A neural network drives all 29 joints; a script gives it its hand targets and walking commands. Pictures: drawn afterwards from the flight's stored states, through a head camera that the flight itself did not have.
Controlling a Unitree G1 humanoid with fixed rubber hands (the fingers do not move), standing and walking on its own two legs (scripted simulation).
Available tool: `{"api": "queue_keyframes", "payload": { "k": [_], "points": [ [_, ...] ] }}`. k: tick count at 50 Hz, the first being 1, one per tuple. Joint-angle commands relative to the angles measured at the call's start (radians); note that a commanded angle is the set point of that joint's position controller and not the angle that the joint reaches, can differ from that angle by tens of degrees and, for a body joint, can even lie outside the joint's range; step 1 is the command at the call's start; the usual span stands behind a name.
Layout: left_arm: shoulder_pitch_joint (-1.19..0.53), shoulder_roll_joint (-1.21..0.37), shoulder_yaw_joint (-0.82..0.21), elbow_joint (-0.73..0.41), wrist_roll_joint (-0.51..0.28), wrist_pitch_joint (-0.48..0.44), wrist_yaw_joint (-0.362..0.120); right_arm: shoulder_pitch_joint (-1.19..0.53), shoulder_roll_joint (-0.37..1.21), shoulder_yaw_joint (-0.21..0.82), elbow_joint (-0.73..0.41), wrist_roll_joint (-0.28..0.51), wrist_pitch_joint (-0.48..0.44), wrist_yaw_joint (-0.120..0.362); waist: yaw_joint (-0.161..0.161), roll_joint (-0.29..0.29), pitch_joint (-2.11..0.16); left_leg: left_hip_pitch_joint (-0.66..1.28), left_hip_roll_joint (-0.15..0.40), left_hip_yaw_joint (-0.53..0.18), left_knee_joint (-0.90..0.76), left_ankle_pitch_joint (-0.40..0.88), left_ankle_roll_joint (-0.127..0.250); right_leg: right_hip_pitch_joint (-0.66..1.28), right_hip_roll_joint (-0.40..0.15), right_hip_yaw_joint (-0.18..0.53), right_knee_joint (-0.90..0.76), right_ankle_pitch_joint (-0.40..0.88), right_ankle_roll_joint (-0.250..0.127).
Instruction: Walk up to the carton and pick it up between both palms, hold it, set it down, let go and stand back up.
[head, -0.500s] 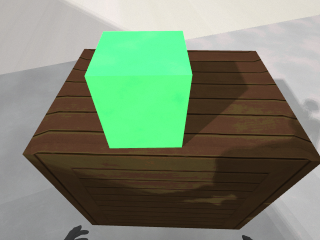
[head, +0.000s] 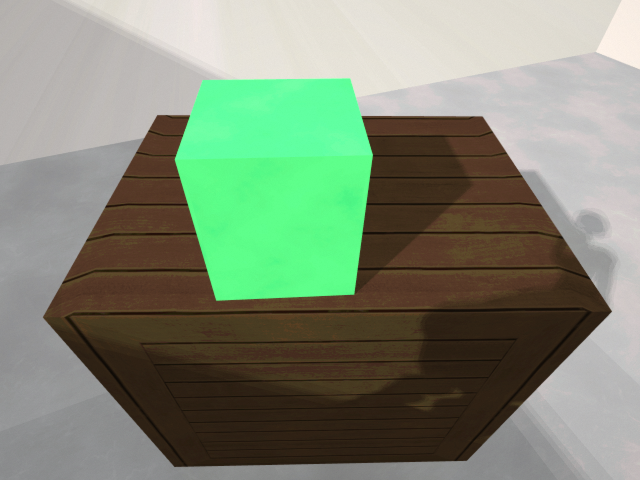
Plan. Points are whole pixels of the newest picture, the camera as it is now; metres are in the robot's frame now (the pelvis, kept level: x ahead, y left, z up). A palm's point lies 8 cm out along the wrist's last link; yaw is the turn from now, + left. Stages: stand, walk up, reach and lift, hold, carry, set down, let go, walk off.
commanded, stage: walk up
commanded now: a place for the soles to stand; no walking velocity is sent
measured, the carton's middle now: (281, 191) +0.50 +0.07 +0.12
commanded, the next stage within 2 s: reach and lift in 1.50 s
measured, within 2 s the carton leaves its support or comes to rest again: neither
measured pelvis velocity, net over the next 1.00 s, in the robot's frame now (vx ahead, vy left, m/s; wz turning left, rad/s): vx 0.02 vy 0.04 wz -0.12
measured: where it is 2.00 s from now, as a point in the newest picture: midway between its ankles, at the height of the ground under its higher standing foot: outside the picture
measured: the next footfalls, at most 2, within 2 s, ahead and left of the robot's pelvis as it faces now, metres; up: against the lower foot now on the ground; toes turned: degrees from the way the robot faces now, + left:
none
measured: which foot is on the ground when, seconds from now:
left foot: down 0.00-1.00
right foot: down 0.00-1.00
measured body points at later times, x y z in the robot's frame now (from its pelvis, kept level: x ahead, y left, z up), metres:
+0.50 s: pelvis +0.01 +0.01 +0.00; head +0.02 +0.00 +0.45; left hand +0.09 +0.26 -0.13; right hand +0.06 -0.26 -0.14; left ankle +0.03 +0.14 -0.73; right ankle +0.02 -0.11 -0.73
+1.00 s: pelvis +0.02 +0.04 +0.00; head +0.03 +0.03 +0.45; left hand +0.14 +0.27 -0.13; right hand +0.05 -0.23 -0.14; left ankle +0.03 +0.14 -0.73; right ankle +0.02 -0.11 -0.73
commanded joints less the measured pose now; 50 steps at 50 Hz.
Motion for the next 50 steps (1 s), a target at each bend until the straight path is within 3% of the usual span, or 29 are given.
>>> {"api": "queue_keyframes", "payload": {
  "k": [1, 4, 7, 8, 9, 11, 12, 14, 17, 20, 21, 22, 23, 24, 25, 26, 27, 29, 30, 31, 32, 35, 37, 41, 42, 45, 48, 50],
  "points": [
    [0.040, 0.139, 0.032, -0.051, 0.003, -0.021, 0.002, -0.007, -0.147, -0.028, -0.045, 0.000, -0.003, -0.006, 0.000, 0.018, 0.061, 0.060, 0.098, -0.169, -0.185, -0.264, 0.101, -0.159, -0.060, 0.102, -0.144, -0.010, -0.040],
    [0.036, 0.148, 0.034, -0.044, -0.002, -0.022, 0.007, -0.010, -0.136, -0.028, -0.048, 0.000, -0.001, -0.002, -0.005, 0.008, 0.056, 0.117, 0.061, -0.167, -0.151, -0.227, 0.092, -0.229, -0.068, 0.161, -0.192, -0.084, -0.045],
    [0.038, 0.154, 0.034, -0.049, -0.001, -0.019, 0.008, 0.014, -0.147, -0.032, -0.033, -0.003, -0.001, -0.001, -0.010, -0.009, 0.044, 0.114, 0.076, -0.174, -0.171, -0.264, 0.097, -0.218, -0.054, 0.150, -0.177, -0.081, -0.039],
    [0.033, 0.153, 0.033, -0.046, 0.005, -0.020, 0.009, 0.020, -0.154, -0.032, -0.028, -0.004, -0.001, -0.003, -0.014, -0.022, 0.046, 0.106, 0.079, -0.177, -0.166, -0.231, 0.096, -0.202, -0.057, 0.145, -0.173, -0.033, -0.041],
    [0.051, 0.150, 0.027, -0.047, -0.001, -0.021, 0.009, 0.009, -0.157, -0.028, -0.031, -0.004, -0.003, -0.003, 0.000, 0.012, 0.023, 0.126, 0.077, -0.174, -0.160, -0.215, 0.102, -0.199, -0.061, 0.144, -0.162, 0.015, -0.037],
    [0.055, 0.159, 0.028, -0.040, -0.001, -0.022, 0.010, 0.008, -0.150, -0.025, -0.025, -0.003, -0.005, -0.005, -0.001, 0.000, 0.029, 0.126, 0.077, -0.169, -0.160, -0.202, 0.098, -0.206, -0.063, 0.151, -0.163, 0.020, -0.037],
    [0.051, 0.158, 0.029, -0.041, 0.001, -0.022, 0.010, 0.013, -0.142, -0.024, -0.025, -0.003, -0.004, -0.006, -0.005, -0.032, 0.050, 0.130, 0.066, -0.161, -0.154, -0.179, 0.094, -0.217, -0.062, 0.157, -0.163, 0.032, -0.037],
    [0.074, 0.157, 0.029, -0.032, -0.003, -0.024, 0.011, 0.010, -0.150, -0.023, -0.021, -0.003, -0.004, -0.007, -0.001, 0.013, 0.027, 0.143, 0.075, -0.170, -0.150, -0.146, 0.102, -0.204, -0.064, 0.162, -0.143, 0.088, -0.036],
    [0.061, 0.160, 0.022, -0.029, 0.000, -0.022, 0.014, 0.013, -0.154, -0.024, -0.018, -0.001, 0.000, -0.008, -0.005, -0.044, 0.016, 0.150, 0.077, -0.157, -0.147, -0.146, 0.105, -0.200, -0.058, 0.148, -0.127, 0.118, -0.037],
    [0.060, 0.165, 0.028, -0.043, 0.006, -0.018, 0.015, 0.014, -0.169, -0.028, -0.016, -0.003, 0.002, -0.007, -0.006, 0.014, 0.001, 0.134, 0.094, -0.160, -0.151, -0.159, 0.116, -0.170, -0.054, 0.141, -0.093, 0.143, -0.036],
    [0.064, 0.165, 0.029, -0.034, 0.005, -0.019, 0.014, 0.009, -0.168, -0.025, -0.016, -0.007, 0.002, -0.008, -0.001, 0.011, 0.009, 0.149, 0.092, -0.154, -0.145, -0.115, 0.117, -0.176, -0.057, 0.139, -0.087, 0.174, -0.034],
    [0.072, 0.153, 0.024, -0.064, 0.010, -0.036, 0.022, -0.007, -0.175, -0.029, 0.002, -0.001, 0.018, -0.004, 0.016, 0.029, -0.006, 0.099, 0.041, -0.092, -0.062, -0.090, 0.089, -0.134, -0.101, 0.207, -0.129, 0.205, -0.060],
    [0.082, 0.203, 0.040, -0.072, 0.012, -0.044, 0.030, -0.026, -0.151, -0.020, -0.008, -0.002, 0.030, 0.000, 0.016, -0.040, -0.005, 0.055, -0.012, -0.095, 0.016, -0.106, 0.061, -0.140, -0.147, 0.335, -0.194, 0.176, -0.089],
    [0.089, 0.218, 0.045, -0.067, 0.005, -0.045, 0.035, -0.027, -0.125, -0.009, -0.009, -0.004, 0.037, 0.006, 0.017, -0.055, 0.034, 0.019, -0.047, -0.115, 0.048, -0.149, 0.042, -0.151, -0.203, 0.435, -0.257, 0.145, -0.112],
    [0.074, 0.234, 0.050, -0.067, 0.005, -0.044, 0.041, -0.010, -0.103, -0.003, -0.004, -0.005, 0.038, 0.008, 0.002, -0.080, 0.040, -0.020, -0.062, -0.141, 0.044, -0.181, 0.035, -0.113, -0.230, 0.487, -0.273, 0.132, -0.138],
    [0.065, 0.225, 0.050, -0.068, 0.004, -0.042, 0.044, 0.011, -0.093, -0.002, 0.001, -0.005, 0.034, 0.008, -0.005, -0.123, 0.023, -0.010, -0.055, -0.171, 0.016, -0.179, 0.038, -0.101, -0.235, 0.469, -0.271, 0.147, -0.145],
    [0.029, 0.211, 0.042, -0.072, 0.004, -0.038, 0.045, 0.018, -0.096, -0.002, 0.009, 0.001, 0.026, 0.006, -0.020, -0.117, 0.033, 0.036, -0.046, -0.187, -0.037, -0.125, 0.041, -0.149, -0.217, 0.419, -0.267, 0.156, -0.138],
    [-0.015, 0.163, 0.023, -0.083, 0.009, -0.042, 0.035, 0.040, -0.125, -0.011, 0.025, 0.008, 0.005, 0.003, -0.040, -0.124, -0.034, 0.189, 0.005, -0.218, -0.127, 0.021, 0.063, -0.180, -0.122, 0.259, -0.198, 0.195, -0.063],
    [-0.015, 0.136, 0.013, -0.085, 0.011, -0.043, 0.030, 0.043, -0.158, -0.018, 0.042, 0.008, -0.003, 0.000, -0.034, -0.115, -0.070, 0.212, 0.040, -0.234, -0.144, 0.069, 0.075, -0.147, -0.084, 0.188, -0.138, 0.233, -0.039],
    [0.016, 0.106, 0.006, -0.085, 0.006, -0.044, 0.027, 0.032, -0.176, -0.021, 0.050, 0.004, -0.002, -0.002, -0.009, -0.057, -0.088, 0.201, 0.061, -0.233, -0.142, 0.113, 0.096, -0.120, -0.061, 0.144, -0.098, 0.226, -0.026],
    [0.024, 0.107, 0.008, -0.083, 0.010, -0.042, 0.029, 0.024, -0.177, -0.022, 0.045, 0.009, 0.004, -0.004, -0.008, -0.069, -0.082, 0.186, 0.071, -0.226, -0.144, 0.107, 0.098, -0.107, -0.053, 0.126, -0.069, 0.218, -0.027],
    [0.024, 0.109, 0.007, -0.076, 0.007, -0.036, 0.036, -0.016, -0.178, -0.022, 0.039, 0.011, 0.017, -0.002, 0.002, 0.020, -0.014, 0.106, 0.056, -0.207, -0.171, 0.093, 0.102, -0.085, -0.070, 0.128, -0.058, 0.239, -0.040],
    [0.047, 0.123, 0.012, -0.063, 0.009, -0.038, 0.037, -0.023, -0.162, -0.022, 0.040, 0.001, 0.021, 0.000, 0.012, 0.038, -0.034, 0.140, 0.041, -0.189, -0.160, 0.100, 0.101, -0.097, -0.076, 0.147, -0.068, 0.230, -0.038],
    [-0.006, 0.133, 0.007, -0.066, 0.007, -0.029, 0.047, -0.024, -0.169, -0.025, 0.042, 0.011, 0.027, 0.004, -0.010, 0.027, -0.003, 0.082, 0.067, -0.201, -0.195, 0.006, 0.114, -0.078, -0.057, 0.091, -0.035, 0.190, -0.028],
    [0.014, 0.133, 0.006, -0.061, 0.003, -0.031, 0.046, -0.022, -0.172, -0.025, 0.046, 0.004, 0.028, 0.005, -0.001, 0.038, -0.022, 0.094, 0.066, -0.193, -0.189, -0.003, 0.117, -0.082, -0.063, 0.097, -0.035, 0.172, -0.026],
    [0.006, 0.140, 0.009, -0.059, 0.006, -0.034, 0.047, -0.012, -0.163, -0.027, 0.041, 0.007, 0.033, 0.007, -0.016, 0.014, -0.007, 0.085, 0.051, -0.188, -0.181, -0.044, 0.106, -0.095, -0.072, 0.112, -0.051, 0.182, -0.035],
    [0.009, 0.129, 0.009, -0.056, 0.005, -0.035, 0.048, -0.017, -0.166, -0.030, 0.048, 0.004, 0.033, 0.005, -0.005, 0.022, -0.003, 0.114, 0.044, -0.163, -0.158, 0.037, 0.105, -0.099, -0.074, 0.119, -0.044, 0.245, -0.033],
    [-0.012, 0.139, 0.007, -0.054, 0.005, -0.036, 0.049, -0.014, -0.164, -0.029, 0.051, 0.003, 0.034, 0.006, -0.017, 0.000, -0.018, 0.114, 0.040, -0.163, -0.147, 0.045, 0.099, -0.085, -0.077, 0.135, -0.056, 0.245, -0.035]
  ]
}}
